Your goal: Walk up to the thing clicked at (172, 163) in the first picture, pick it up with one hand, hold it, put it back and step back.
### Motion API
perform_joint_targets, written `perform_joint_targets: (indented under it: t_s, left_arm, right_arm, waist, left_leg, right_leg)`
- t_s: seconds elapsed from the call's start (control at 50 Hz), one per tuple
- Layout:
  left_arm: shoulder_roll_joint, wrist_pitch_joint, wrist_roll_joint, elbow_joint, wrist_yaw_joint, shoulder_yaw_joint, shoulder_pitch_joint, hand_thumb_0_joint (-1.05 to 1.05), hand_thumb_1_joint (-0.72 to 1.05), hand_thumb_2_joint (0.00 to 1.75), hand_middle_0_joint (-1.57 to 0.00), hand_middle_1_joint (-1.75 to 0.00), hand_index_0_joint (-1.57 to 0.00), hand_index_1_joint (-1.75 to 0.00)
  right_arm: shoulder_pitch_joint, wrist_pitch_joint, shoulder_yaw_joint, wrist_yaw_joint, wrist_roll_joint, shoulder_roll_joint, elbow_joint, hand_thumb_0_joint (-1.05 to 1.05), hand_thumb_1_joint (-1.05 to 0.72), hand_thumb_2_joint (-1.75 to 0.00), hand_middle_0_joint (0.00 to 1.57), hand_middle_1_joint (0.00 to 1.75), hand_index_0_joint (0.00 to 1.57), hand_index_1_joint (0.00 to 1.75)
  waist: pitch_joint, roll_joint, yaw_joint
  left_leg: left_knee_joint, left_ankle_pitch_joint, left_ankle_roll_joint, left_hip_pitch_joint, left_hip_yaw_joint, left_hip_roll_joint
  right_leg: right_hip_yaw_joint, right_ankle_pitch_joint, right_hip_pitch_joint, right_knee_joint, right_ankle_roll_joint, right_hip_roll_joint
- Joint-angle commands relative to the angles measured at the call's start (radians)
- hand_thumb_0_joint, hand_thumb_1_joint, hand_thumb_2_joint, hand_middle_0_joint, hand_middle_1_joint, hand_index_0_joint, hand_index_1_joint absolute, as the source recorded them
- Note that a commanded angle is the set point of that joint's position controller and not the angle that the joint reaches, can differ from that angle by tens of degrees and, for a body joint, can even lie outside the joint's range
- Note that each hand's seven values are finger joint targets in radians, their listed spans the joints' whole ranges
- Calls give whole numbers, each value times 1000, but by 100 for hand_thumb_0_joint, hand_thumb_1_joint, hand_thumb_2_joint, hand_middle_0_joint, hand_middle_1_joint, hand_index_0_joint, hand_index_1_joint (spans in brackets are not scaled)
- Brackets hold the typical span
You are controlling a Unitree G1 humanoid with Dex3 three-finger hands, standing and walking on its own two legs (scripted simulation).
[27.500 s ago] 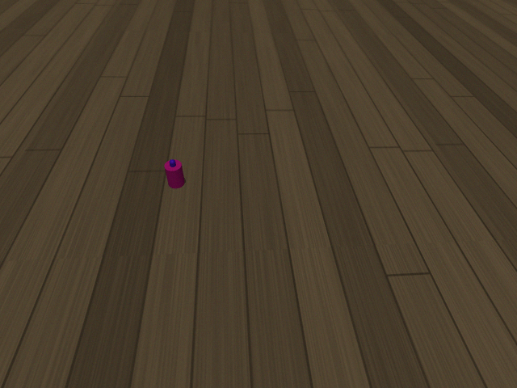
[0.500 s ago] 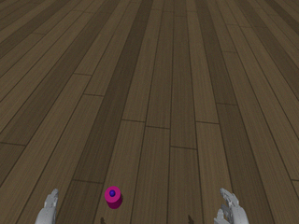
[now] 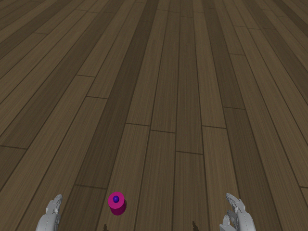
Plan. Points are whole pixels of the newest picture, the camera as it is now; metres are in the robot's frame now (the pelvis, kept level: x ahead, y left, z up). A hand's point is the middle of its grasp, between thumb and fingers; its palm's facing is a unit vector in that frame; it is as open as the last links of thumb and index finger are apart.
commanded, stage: stand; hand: left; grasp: from the side
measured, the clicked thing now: (117, 202) +0.41 +0.16 -0.64
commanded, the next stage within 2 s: none
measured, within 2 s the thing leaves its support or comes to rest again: neither
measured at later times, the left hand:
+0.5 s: hand out of the picture +0.11 +0.24 -0.11, palm faces -0.01 -0.94 -0.34, open 7.7 cm
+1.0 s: hand out of the picture +0.04 +0.25 -0.10, palm faces +0.03 -0.94 -0.35, open 7.4 cm
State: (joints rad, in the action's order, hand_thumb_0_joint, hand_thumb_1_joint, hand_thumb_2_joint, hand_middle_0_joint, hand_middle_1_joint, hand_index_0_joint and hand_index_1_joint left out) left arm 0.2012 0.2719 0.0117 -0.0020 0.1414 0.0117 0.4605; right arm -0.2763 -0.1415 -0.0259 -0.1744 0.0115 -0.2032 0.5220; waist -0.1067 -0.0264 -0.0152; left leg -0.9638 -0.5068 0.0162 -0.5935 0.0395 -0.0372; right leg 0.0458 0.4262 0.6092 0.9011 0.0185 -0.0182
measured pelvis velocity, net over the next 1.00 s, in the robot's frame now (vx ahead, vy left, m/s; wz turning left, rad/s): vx -0.01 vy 0.00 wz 0.02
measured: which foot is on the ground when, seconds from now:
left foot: down 0.00-1.00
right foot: down 0.00-1.00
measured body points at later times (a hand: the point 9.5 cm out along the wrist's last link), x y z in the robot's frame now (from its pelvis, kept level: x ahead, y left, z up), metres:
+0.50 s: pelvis +0.00 +0.01 +0.02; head +0.02 +0.02 +0.47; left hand +0.11 +0.29 -0.09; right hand +0.11 -0.28 -0.09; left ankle -0.01 +0.12 -0.69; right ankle +0.02 -0.13 -0.69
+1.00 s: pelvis -0.01 +0.00 +0.06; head -0.01 +0.00 +0.51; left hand +0.04 +0.30 -0.08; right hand +0.07 -0.28 -0.09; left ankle -0.01 +0.12 -0.69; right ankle +0.02 -0.14 -0.69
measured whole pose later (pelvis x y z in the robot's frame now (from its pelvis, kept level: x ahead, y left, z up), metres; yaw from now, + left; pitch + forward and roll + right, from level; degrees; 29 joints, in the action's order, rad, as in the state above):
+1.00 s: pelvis -0.01 +0.00 +0.06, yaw +1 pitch -4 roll +0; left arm 0.31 0.00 -0.02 -1.13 0.02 0.00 0.16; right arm -0.15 0.00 0.02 -0.01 -0.02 -0.30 1.11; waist 0.05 -0.01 0.02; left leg -0.40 -0.22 0.00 -0.11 0.02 0.01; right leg 0.04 0.19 0.14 0.40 0.03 -0.06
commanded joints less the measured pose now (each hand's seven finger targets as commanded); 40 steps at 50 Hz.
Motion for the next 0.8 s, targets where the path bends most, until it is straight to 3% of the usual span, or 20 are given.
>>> perform_joint_targets:
  t_s: [0.0, 0.08, 0.2, 0.22, 0.24, 0.26, 0.3, 0.36, 0.4, 0.44, 0.52, 0.56, 0.58, 0.72, 0.78]
  left_arm:
    - [99, -53, -13, 191, 12, -64, -20, 0, 2, 62, -20, -30, -20, -30]
    - [98, -55, -12, 194, 8, -59, -21, 0, 34, 90, -20, -30, -20, -30]
    - [95, -54, -11, 200, 9, -58, -20, 0, 82, 90, -20, -30, -20, -30]
    - [227, -170, -105, -151, -43, -100, -201, 0, 90, 90, -20, -30, -20, -30]
    - [242, -216, -118, -260, -69, -107, -163, 0, 90, 90, -20, -30, -20, -30]
    - [256, -247, -108, -291, -86, -100, -161, 0, 90, 90, -20, -30, -20, -30]
    - [254, -278, -81, -382, -102, -88, -185, 0, 90, 90, -20, -30, -20, -30]
    - [254, -288, -60, -499, -109, -85, -235, 0, 90, 90, -20, -30, -20, -30]
    - [262, -294, -59, -577, -110, -84, -265, 0, 90, 90, -20, -30, -20, -30]
    - [259, -301, -58, -639, -111, -83, -280, 0, 90, 90, -20, -30, -20, -30]
    - [259, -305, -49, -757, -110, -77, -275, 0, 90, 90, -20, -30, -20, -30]
    - [276, -307, -49, -810, -107, -76, -285, 0, 90, 90, -20, -30, -20, -30]
    - [281, -309, -48, -832, -106, -75, -287, 0, 90, 90, -20, -30, -20, -30]
    - [300, -299, -38, -963, -103, -61, -309, 0, 90, 90, -20, -30, -20, -30]
    - [307, -298, -39, -1007, -103, -57, -312, 0, 90, 90, -20, -30, -20, -30]
  right_arm:
    - [66, -57, 57, -15, -3, -120, -160, 0, -90, -90, 20, 30, 20, 30]
    - [63, -55, 56, -13, -4, -119, -160, 0, -90, -90, 20, 30, 20, 30]
    - [65, -56, 56, -14, -3, -120, -162, 0, -90, -90, 20, 30, 20, 30]
    - [125, 21, 94, 46, -124, -266, 47, 0, -90, -90, 20, 30, 20, 30]
    - [96, 50, 102, 75, -128, -257, 87, 0, -90, -90, 20, 30, 20, 30]
    - [97, 66, 107, 89, -118, -260, 88, 0, -90, -90, 20, 30, 20, 30]
    - [95, 74, 106, 116, -80, -242, 123, 0, -90, -90, 20, 30, 20, 30]
    - [123, 79, 112, 141, -64, -243, 162, 0, -90, -90, 20, 30, 20, 30]
    - [128, 86, 111, 148, -69, -247, 200, 0, -90, -90, 20, 30, 20, 30]
    - [134, 92, 113, 150, -70, -254, 230, 0, -90, -90, 20, 30, 20, 30]
    - [137, 95, 108, 150, -63, -268, 292, 0, -90, -90, 20, 30, 20, 30]
    - [137, 102, 106, 149, -55, -269, 323, 0, -90, -90, 20, 30, 20, 30]
    - [132, 102, 105, 148, -55, -272, 337, 0, -90, -90, 20, 30, 20, 30]
    - [124, 114, 95, 143, -42, -293, 443, 0, -90, -90, 20, 30, 20, 30]
    - [133, 117, 90, 144, -38, -294, 476, 0, -90, -90, 20, 30, 20, 30]
  waist:
    - [-90, -4, -2]
    - [-88, 0, -4]
    - [-80, -12, -2]
    - [60, 68, 30]
    - [-24, 107, 31]
    - [-32, 84, 18]
    - [-68, 39, 24]
    - [-21, 32, 38]
    - [25, 8, 30]
    - [37, -25, 34]
    - [52, -52, 44]
    - [73, -1, 36]
    - [55, 19, 32]
    - [96, 14, 24]
    - [105, 21, 25]
  left_leg:
    - [170, 236, -14, 30, -27, 29]
    - [164, 246, -15, 25, -26, 30]
    - [173, 215, -14, 22, -28, 30]
    - [205, 332, -48, 64, 25, -2]
    - [177, 390, -65, 101, -3, -8]
    - [186, 381, -75, 129, 13, 1]
    - [223, 402, -75, 183, 20, 3]
    - [292, 319, -79, 223, 48, -4]
    - [352, 255, -79, 222, 62, -11]
    - [401, 251, -78, 217, 78, -22]
    - [478, 341, -71, 272, 103, -45]
    - [495, 342, -59, 279, 88, -34]
    - [488, 392, -57, 328, 77, -32]
    - [585, 455, -42, 407, 77, -46]
    - [614, 434, -38, 419, 77, -47]
  right_leg:
    - [31, -172, -102, -129, -23, 31]
    - [31, -182, -102, -130, -23, 30]
    - [30, -152, -95, -131, -24, 30]
    - [-61, -205, -193, -165, -84, -49]
    - [-88, -302, -256, -168, -110, -73]
    - [-115, -332, -246, -179, -118, -77]
    - [-119, -363, -299, -174, -113, -89]
    - [-94, -263, -267, -217, -86, -79]
    - [-93, -197, -258, -253, -77, -75]
    - [-76, -205, -307, -269, -68, -70]
    - [-60, -263, -376, -313, -53, -69]
    - [-73, -287, -412, -370, -54, -83]
    - [-81, -334, -420, -387, -56, -94]
    - [-75, -342, -471, -474, -43, -106]
    - [-72, -320, -484, -511, -39, -109]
